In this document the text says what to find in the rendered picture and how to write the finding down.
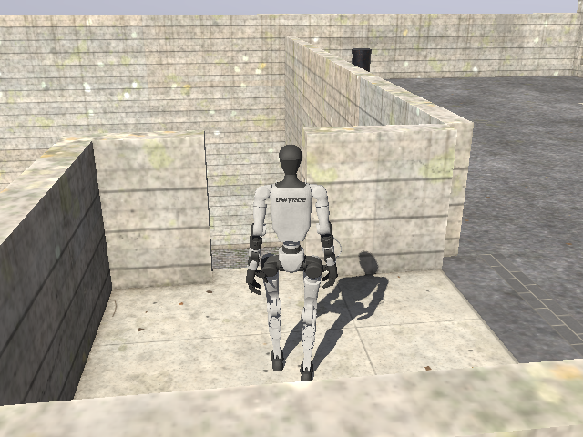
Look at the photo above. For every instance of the left robot forearm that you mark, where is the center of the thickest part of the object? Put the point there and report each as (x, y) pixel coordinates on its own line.
(254, 251)

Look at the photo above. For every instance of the right robot upper arm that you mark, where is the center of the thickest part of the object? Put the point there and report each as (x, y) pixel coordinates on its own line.
(322, 208)

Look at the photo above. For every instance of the robot torso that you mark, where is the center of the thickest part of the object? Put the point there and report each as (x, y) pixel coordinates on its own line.
(291, 210)

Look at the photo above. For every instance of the left robot hand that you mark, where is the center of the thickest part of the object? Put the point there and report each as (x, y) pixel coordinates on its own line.
(252, 282)

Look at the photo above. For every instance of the right robot shin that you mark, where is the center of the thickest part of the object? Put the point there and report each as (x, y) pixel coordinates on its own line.
(308, 340)

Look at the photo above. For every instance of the right robot hand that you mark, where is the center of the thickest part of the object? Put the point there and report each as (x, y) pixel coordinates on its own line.
(332, 275)

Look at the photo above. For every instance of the right robot forearm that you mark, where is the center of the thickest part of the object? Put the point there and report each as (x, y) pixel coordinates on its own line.
(328, 247)

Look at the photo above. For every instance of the left robot upper arm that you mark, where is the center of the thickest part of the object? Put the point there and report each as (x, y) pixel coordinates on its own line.
(259, 209)

